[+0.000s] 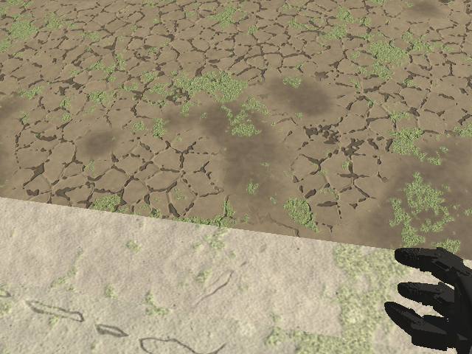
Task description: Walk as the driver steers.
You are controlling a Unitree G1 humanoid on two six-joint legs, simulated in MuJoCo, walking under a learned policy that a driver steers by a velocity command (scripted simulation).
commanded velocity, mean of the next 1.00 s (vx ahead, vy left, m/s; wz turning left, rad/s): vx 1.00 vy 0.00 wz -0.29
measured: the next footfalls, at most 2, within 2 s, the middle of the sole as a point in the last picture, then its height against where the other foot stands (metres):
left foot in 0.08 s outside the picture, level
right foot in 0.54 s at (346, 306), level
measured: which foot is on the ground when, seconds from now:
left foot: up 0.00-0.06, down 0.08-0.54, up 0.56-0.88, down 0.90-1.00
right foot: down 0.00-0.10, up 0.12-0.52, down 0.54-0.96, up 0.98-1.00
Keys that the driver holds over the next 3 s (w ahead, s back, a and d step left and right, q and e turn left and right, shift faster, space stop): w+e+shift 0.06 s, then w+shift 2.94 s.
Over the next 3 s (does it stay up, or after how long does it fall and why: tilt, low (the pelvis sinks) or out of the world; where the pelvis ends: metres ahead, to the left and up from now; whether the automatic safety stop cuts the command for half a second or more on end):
stays up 0.65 -0.07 0.00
